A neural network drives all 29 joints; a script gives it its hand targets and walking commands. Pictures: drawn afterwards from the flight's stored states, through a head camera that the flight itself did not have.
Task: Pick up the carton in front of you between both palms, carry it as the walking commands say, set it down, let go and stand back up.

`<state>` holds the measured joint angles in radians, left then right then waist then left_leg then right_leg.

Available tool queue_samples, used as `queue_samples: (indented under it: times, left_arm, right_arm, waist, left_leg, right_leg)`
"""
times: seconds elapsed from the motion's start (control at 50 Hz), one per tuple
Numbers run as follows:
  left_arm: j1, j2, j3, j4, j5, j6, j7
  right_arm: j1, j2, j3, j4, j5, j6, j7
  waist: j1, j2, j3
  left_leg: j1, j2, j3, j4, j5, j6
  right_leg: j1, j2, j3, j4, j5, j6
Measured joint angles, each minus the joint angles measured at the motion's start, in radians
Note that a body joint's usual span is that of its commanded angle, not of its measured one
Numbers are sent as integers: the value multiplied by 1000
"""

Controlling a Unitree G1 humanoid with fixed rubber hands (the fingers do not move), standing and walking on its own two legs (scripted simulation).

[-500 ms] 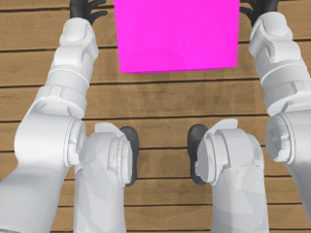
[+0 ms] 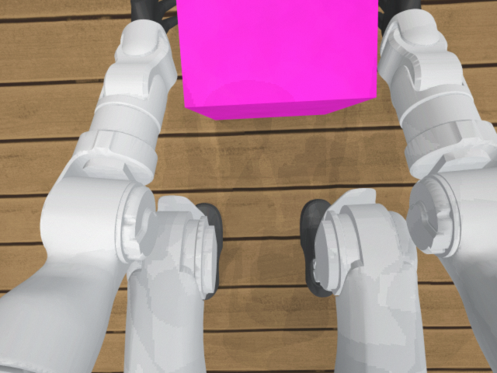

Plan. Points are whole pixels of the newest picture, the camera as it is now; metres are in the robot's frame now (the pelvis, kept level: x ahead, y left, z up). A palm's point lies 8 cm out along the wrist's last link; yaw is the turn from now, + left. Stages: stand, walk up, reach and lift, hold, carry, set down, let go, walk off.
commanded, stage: reach and lift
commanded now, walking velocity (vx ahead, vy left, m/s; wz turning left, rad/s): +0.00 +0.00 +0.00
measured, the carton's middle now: (271, 41) +0.53 -0.03 -0.23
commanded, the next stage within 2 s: none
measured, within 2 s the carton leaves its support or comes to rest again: neither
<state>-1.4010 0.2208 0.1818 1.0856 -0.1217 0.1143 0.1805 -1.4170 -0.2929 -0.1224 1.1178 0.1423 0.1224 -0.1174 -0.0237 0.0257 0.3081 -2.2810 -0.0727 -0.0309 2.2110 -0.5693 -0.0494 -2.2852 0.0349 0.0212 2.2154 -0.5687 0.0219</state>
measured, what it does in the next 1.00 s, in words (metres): rises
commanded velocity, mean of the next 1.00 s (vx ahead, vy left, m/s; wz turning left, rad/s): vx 0.00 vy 0.00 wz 0.00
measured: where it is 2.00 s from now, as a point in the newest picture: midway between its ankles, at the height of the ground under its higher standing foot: (261, 264)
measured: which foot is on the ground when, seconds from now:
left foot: down 0.00-1.00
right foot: down 0.00-1.00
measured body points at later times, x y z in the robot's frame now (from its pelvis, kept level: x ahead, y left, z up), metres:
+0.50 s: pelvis -0.01 +0.00 +0.10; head +0.25 -0.01 +0.47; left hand +0.51 +0.13 +0.03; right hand +0.50 -0.18 +0.03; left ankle +0.11 +0.13 -0.33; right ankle +0.11 -0.12 -0.33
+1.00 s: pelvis +0.04 +0.00 +0.23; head +0.21 -0.01 +0.64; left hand +0.47 +0.14 +0.18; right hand +0.46 -0.17 +0.18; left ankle +0.11 +0.13 -0.33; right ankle +0.11 -0.12 -0.33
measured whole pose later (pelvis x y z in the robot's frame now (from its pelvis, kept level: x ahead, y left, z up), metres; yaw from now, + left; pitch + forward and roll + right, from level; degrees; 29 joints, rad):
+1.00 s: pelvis +0.04 +0.00 +0.23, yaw -1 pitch +35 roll +0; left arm -0.73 -0.08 0.40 0.65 0.16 0.32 0.09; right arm -0.73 0.04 -0.39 0.64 -0.18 0.35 -0.02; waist -0.01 0.02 -0.24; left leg -1.56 -0.12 -0.10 1.45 -0.50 -0.04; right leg -1.57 0.10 0.10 1.45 -0.49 0.04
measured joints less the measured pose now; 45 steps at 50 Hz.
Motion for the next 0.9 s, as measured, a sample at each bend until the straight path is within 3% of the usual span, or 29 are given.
queue_samples:
  times: [0.08,0.2,0.36,0.5,0.58,0.76,0.9]
  left_arm:
    - [77,-22,8,-108,-15,43,21]
    - [219,-94,90,-264,54,103,3]
    - [296,-189,265,-282,246,177,-56]
    - [317,-221,315,-306,319,203,-82]
    - [346,-231,314,-335,326,213,-93]
    - [482,-265,263,-420,296,225,-93]
    - [593,-285,235,-442,282,219,-92]
  right_arm:
    - [90,31,-7,-121,0,44,-31]
    - [228,97,-93,-284,-70,119,-14]
    - [302,197,-272,-294,-260,192,53]
    - [329,238,-341,-323,-354,212,83]
    - [363,256,-343,-361,-362,224,106]
    - [507,293,-301,-466,-334,246,103]
    - [615,318,-276,-485,-320,239,97]
  waist:
    - [0,8,-67]
    - [-1,11,-217]
    - [2,1,-388]
    - [7,-1,-449]
    - [7,1,-471]
    - [7,2,-506]
    - [10,-2,-532]
  left_leg:
    - [-10,-20,-7,1,-6,-12]
    - [15,-40,-20,-50,-4,-25]
    - [117,-42,-29,-222,28,-17]
    - [199,-50,-37,-360,66,-12]
    - [246,-53,-43,-419,74,-10]
    - [405,-52,-54,-542,66,-3]
    - [580,-47,-62,-658,62,4]
  right_leg:
    - [-10,14,10,3,-7,12]
    - [14,41,26,-51,-1,32]
    - [113,58,39,-227,39,34]
    - [196,63,51,-366,75,35]
    - [245,63,54,-426,82,36]
    - [405,63,61,-551,74,33]
    - [578,63,69,-666,71,26]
